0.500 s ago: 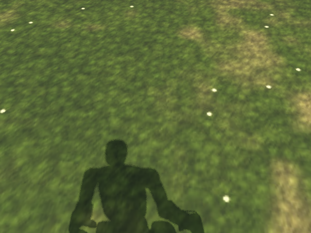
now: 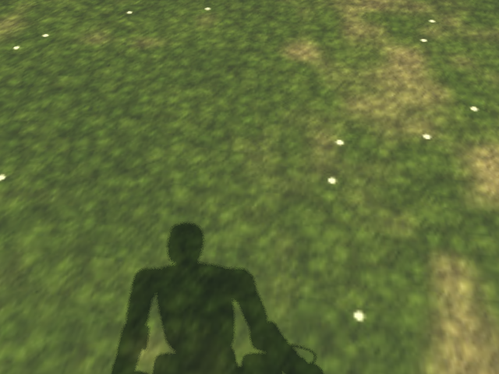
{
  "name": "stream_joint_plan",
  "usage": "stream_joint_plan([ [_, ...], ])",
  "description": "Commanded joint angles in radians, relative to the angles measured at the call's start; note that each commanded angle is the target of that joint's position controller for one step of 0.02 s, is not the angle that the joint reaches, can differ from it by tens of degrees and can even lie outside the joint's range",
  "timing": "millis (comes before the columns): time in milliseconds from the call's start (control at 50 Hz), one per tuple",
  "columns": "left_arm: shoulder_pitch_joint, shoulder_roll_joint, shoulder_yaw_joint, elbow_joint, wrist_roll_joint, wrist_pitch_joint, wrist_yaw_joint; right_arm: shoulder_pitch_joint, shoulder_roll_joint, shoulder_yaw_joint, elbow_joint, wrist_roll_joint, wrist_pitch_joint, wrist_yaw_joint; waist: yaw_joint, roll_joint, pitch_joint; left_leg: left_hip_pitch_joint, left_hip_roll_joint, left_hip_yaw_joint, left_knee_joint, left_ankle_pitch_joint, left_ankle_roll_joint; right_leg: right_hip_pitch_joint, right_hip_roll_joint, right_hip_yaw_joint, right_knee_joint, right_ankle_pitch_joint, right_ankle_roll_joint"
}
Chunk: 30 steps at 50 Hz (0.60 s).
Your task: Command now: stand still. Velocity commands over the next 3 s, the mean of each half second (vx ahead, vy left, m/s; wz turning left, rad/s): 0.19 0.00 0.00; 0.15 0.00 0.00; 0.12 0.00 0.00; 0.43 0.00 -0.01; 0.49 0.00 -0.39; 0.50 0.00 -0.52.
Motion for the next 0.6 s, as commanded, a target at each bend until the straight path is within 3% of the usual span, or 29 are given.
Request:
stream_joint_plan([
  [20,0.031,0.100,0.017,-0.017,-0.001,-0.007,0.003,0.034,-0.095,-0.013,-0.014,0.000,-0.008,-0.003,0.000,-0.004,0.003,-0.024,0.017,-0.007,-0.079,0.135,0.019,-0.014,-0.035,0.037,-0.101,0.100,-0.016],
  [120,0.041,0.094,0.014,0.000,-0.001,-0.005,0.003,0.048,-0.088,-0.007,0.001,0.000,-0.009,-0.004,0.001,-0.004,0.006,-0.028,0.016,-0.003,-0.081,0.130,0.018,-0.015,-0.033,0.037,-0.104,0.098,-0.019],
  [140,0.059,0.086,0.012,0.013,-0.001,-0.003,0.004,0.068,-0.075,-0.004,0.013,0.001,-0.009,-0.004,0.001,-0.011,-0.017,-0.021,0.002,0.014,-0.078,0.037,0.020,-0.006,-0.026,0.032,-0.115,-0.015,-0.022],
  [180,0.068,0.130,0.027,0.015,-0.015,0.003,0.011,0.070,-0.085,-0.008,0.011,0.010,-0.011,-0.007,0.008,-0.048,0.028,-0.098,-0.041,0.059,-0.008,-0.254,0.041,-0.050,-0.039,0.076,-0.141,-0.372,-0.065],
  [200,0.080,0.146,0.032,0.011,-0.019,0.000,0.011,0.053,-0.086,-0.008,-0.003,0.011,-0.019,-0.006,0.017,-0.073,0.067,-0.162,-0.040,0.064,0.033,-0.319,0.053,-0.071,-0.085,0.145,-0.183,-0.501,-0.098],
  [240,0.135,0.195,0.050,0.019,-0.027,-0.018,0.007,0.023,-0.044,0.002,-0.029,0.016,-0.052,0.007,0.033,-0.177,0.092,-0.251,-0.029,0.105,0.204,-0.209,0.054,-0.042,-0.253,0.384,-0.306,-0.618,-0.192],
  [260,0.135,0.206,0.057,0.016,-0.027,-0.026,0.006,0.011,-0.047,0.001,-0.037,0.018,-0.066,0.015,0.034,-0.181,0.108,-0.252,0.007,0.084,0.277,-0.165,0.063,-0.076,-0.316,0.471,-0.347,-0.596,-0.230],
  [280,0.109,0.200,0.057,0.003,-0.023,-0.033,0.003,0.014,-0.054,-0.003,-0.039,0.023,-0.076,0.022,0.017,-0.163,0.113,-0.250,0.028,0.072,0.306,-0.183,0.076,-0.096,-0.332,0.482,-0.357,-0.553,-0.237],
  [320,0.017,0.192,0.055,-0.033,-0.037,-0.037,-0.006,0.074,-0.040,-0.002,-0.026,0.030,-0.091,0.031,-0.041,-0.152,0.109,-0.117,0.040,0.086,0.130,-0.191,0.109,-0.164,-0.283,0.368,-0.325,-0.453,-0.189],
  [340,-0.031,0.187,0.054,-0.049,-0.047,-0.034,-0.009,0.144,-0.038,-0.007,0.008,0.027,-0.096,0.032,-0.079,-0.132,0.096,0.047,0.008,0.122,-0.006,-0.090,0.111,-0.240,-0.213,0.262,-0.273,-0.384,-0.152],
  [360,-0.040,0.168,0.050,-0.058,-0.045,-0.033,-0.010,0.209,-0.054,-0.018,0.041,0.019,-0.094,0.032,-0.095,-0.083,0.077,0.155,-0.015,0.117,-0.055,-0.018,0.095,-0.284,-0.143,0.178,-0.168,-0.300,-0.121],
  [380,-0.057,0.114,0.035,-0.071,-0.036,-0.039,-0.016,0.323,-0.098,-0.032,0.066,0.015,-0.094,0.030,-0.126,0.063,0.024,0.280,0.112,-0.081,-0.144,-0.100,0.120,-0.376,-0.066,0.070,0.082,-0.200,-0.076],
  [400,-0.062,0.059,0.021,-0.106,-0.027,-0.058,-0.019,0.431,-0.220,-0.058,0.070,0.024,-0.098,0.035,-0.142,0.295,-0.013,0.383,0.329,-0.462,-0.300,-0.234,0.235,-0.549,0.033,-0.049,0.373,-0.208,-0.028],
  [420,-0.085,0.083,0.028,-0.121,-0.046,-0.071,-0.019,0.412,-0.205,-0.047,0.069,0.003,-0.114,0.042,-0.121,0.250,0.032,0.307,0.421,-0.657,-0.359,-0.374,0.322,-0.647,0.007,0.038,0.579,-0.294,-0.041],
  [440,-0.083,0.106,0.031,-0.122,-0.059,-0.082,-0.026,0.321,-0.140,-0.028,0.036,0.003,-0.128,0.044,-0.076,0.135,0.100,0.279,0.398,-0.587,-0.360,-0.387,0.303,-0.712,-0.054,0.085,0.670,-0.201,-0.062],
  [460,-0.065,0.111,0.033,-0.108,-0.054,-0.090,-0.033,0.263,-0.119,-0.020,0.013,0.006,-0.135,0.048,-0.051,0.100,0.098,0.275,0.348,-0.473,-0.358,-0.303,0.261,-0.724,-0.082,0.078,0.680,-0.101,-0.073],
  [500,-0.080,0.142,0.048,-0.102,-0.026,-0.098,-0.037,0.216,-0.089,-0.005,-0.013,0.007,-0.128,0.054,-0.031,0.065,0.089,0.258,0.275,-0.276,-0.357,0.042,0.195,-0.675,-0.116,0.052,0.594,0.025,-0.063],
  [520,-0.083,0.129,0.049,-0.101,-0.020,-0.097,-0.042,0.231,-0.072,0.003,-0.012,0.000,-0.117,0.050,-0.028,0.082,0.071,0.243,0.241,-0.186,-0.339,0.269,0.177,-0.624,-0.110,0.024,0.557,0.049,-0.047],
  [560,-0.121,0.078,0.036,-0.115,-0.017,-0.087,-0.048,0.258,-0.087,0.006,-0.011,-0.009,-0.097,0.036,-0.032,0.092,0.047,0.205,0.195,-0.061,-0.300,0.577,0.167,-0.549,-0.083,-0.031,0.452,0.093,-0.012],
  [600,-0.221,0.035,0.015,-0.154,-0.019,-0.079,-0.049,0.252,-0.114,0.008,-0.020,-0.014,-0.083,0.020,-0.045,0.087,0.049,0.103,0.152,0.019,-0.287,0.669,0.154,-0.420,-0.046,-0.072,0.263,0.168,0.007],
])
